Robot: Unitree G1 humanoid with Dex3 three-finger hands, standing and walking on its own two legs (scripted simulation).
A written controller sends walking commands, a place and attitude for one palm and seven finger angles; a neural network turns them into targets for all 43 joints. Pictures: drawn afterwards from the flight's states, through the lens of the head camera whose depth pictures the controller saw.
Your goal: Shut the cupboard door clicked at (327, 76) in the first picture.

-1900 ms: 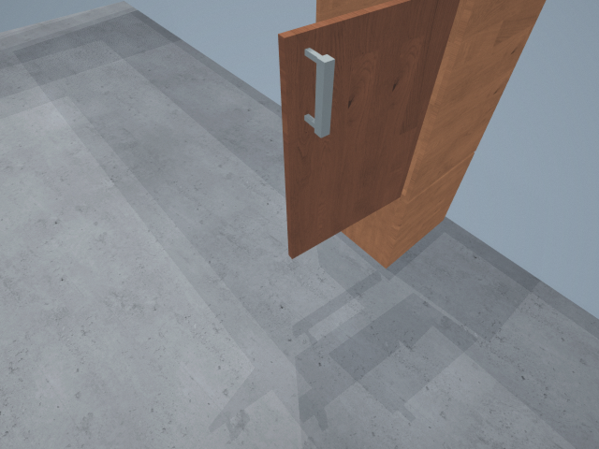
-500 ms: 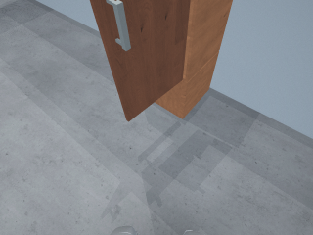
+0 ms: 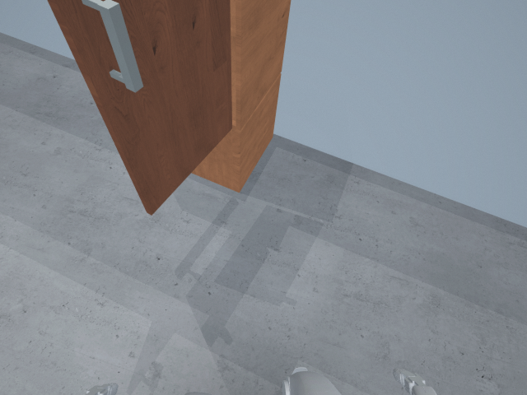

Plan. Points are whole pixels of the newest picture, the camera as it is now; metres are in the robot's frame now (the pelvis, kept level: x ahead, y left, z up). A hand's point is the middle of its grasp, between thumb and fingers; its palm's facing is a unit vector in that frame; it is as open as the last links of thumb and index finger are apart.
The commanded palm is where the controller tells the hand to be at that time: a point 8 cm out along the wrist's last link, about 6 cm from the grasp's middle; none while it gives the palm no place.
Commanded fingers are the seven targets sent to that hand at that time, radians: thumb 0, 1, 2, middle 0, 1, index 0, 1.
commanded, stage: walk around to get in front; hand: left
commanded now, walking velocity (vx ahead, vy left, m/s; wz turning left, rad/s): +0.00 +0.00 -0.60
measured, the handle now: (113, 46) +0.57 +0.31 +0.16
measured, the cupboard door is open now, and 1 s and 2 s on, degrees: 84 84 84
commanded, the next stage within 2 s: none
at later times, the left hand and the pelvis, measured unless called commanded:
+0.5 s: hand (181, 354) +0.18 +0.16 -0.18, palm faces -0.36 -0.91 -0.19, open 7.4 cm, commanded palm none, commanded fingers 0.00 0.90 0.90 -0.20 -0.30 -0.20 -0.30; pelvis +0.02 +0.00 -0.01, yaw -20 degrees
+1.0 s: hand (217, 334) +0.22 +0.10 -0.18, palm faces -0.60 -0.77 -0.21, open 7.4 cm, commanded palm none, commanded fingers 0.00 0.90 0.90 -0.20 -0.30 -0.20 -0.30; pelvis +0.03 -0.01 -0.01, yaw -39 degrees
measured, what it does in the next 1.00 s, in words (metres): steps on the spot, turning right: right foot, then left foot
